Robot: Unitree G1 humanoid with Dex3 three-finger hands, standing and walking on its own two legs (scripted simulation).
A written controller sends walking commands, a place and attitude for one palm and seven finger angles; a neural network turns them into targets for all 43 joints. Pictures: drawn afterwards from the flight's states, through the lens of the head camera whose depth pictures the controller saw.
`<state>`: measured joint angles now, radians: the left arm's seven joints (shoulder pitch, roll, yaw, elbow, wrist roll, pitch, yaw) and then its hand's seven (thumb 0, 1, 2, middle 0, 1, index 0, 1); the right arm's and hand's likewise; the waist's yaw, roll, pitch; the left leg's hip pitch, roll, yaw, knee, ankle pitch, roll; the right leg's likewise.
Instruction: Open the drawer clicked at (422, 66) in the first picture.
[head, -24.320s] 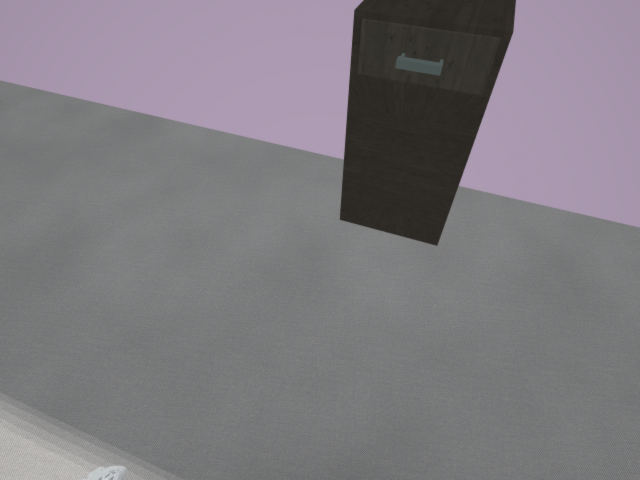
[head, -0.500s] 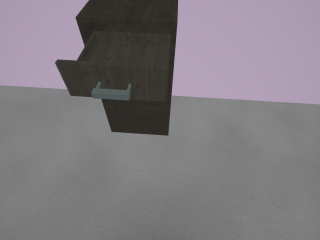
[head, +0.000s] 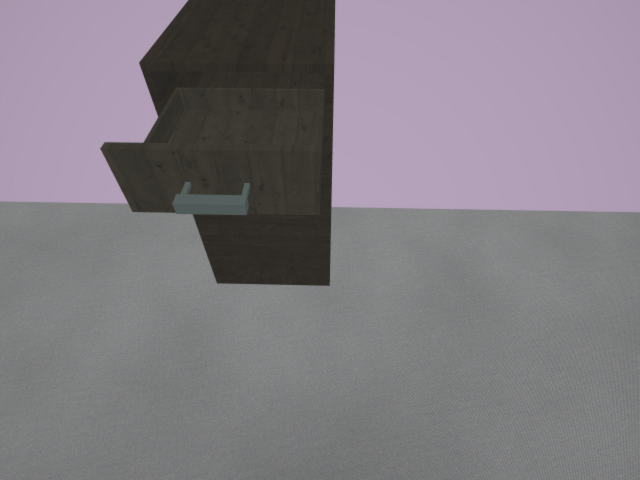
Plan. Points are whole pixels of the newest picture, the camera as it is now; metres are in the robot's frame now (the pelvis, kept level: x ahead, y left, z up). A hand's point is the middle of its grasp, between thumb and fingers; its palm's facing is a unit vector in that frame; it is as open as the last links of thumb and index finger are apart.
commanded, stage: let the arm hang, fingers relaxed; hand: left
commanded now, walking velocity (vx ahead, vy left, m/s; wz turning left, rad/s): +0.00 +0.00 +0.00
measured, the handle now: (214, 196) +0.59 +0.23 -0.01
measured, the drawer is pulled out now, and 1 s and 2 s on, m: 0.30 0.30 0.30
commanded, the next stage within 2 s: look to check the result in 0.06 s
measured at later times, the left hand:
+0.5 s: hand out of the picture +0.03 +0.19 -0.17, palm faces +0.01 -0.96 -0.26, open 7.4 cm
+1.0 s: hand out of the picture +0.11 +0.22 -0.15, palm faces -0.02 -0.94 -0.35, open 7.4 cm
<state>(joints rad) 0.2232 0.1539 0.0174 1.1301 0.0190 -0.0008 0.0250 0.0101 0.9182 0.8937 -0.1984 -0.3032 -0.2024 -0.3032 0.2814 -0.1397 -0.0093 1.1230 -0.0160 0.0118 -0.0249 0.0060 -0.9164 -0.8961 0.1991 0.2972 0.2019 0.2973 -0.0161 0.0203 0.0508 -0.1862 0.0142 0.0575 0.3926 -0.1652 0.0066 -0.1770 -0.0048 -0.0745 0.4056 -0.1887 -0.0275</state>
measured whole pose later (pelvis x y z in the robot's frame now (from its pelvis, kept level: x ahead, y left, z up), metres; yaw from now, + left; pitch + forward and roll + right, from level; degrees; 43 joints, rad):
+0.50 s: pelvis +0.01 -0.02 +0.00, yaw +0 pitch -2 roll +0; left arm 0.19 0.21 0.03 1.14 0.02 -0.01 0.02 0.01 0.90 0.89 -0.20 -0.30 -0.20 -0.30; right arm 0.22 -0.21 -0.02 1.12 -0.01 0.01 -0.02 0.00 -0.91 -0.90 0.20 0.30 0.20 0.30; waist -0.01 0.03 0.09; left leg -0.17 0.04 0.04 0.37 -0.16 -0.02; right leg -0.15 0.02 -0.09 0.37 -0.19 -0.05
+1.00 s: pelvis +0.02 -0.02 +0.00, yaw +0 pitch -2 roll +0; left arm 0.08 0.30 0.03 1.13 0.02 -0.02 0.01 0.01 0.90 0.89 -0.20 -0.30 -0.20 -0.30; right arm 0.12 -0.31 -0.01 1.11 -0.01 0.01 -0.01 0.01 -0.91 -0.90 0.20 0.30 0.20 0.30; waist -0.02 0.03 0.08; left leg -0.12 0.04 0.05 0.31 -0.16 -0.03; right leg -0.11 0.03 -0.08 0.31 -0.18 -0.06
